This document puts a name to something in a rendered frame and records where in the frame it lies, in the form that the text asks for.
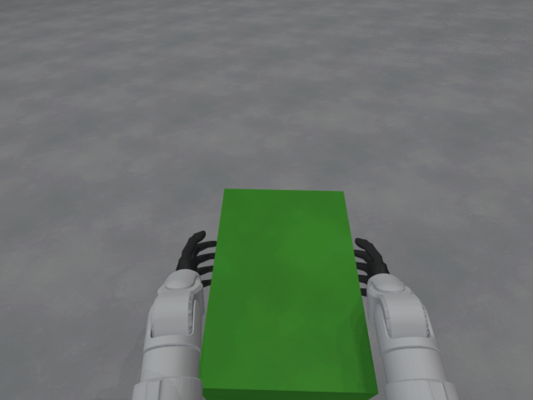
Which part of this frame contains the carton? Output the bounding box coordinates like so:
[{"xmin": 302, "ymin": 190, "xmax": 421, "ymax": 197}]
[{"xmin": 199, "ymin": 188, "xmax": 378, "ymax": 400}]

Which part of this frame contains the left robot hand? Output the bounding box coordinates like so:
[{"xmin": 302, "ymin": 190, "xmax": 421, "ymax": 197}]
[{"xmin": 176, "ymin": 231, "xmax": 217, "ymax": 287}]

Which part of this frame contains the left robot forearm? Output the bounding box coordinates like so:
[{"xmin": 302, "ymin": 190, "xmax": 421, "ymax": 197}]
[{"xmin": 132, "ymin": 269, "xmax": 205, "ymax": 400}]

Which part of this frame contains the right robot forearm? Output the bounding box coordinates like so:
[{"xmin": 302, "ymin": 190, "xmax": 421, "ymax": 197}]
[{"xmin": 366, "ymin": 273, "xmax": 461, "ymax": 400}]

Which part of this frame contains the right robot hand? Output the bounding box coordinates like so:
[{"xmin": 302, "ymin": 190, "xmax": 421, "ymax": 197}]
[{"xmin": 354, "ymin": 237, "xmax": 390, "ymax": 297}]

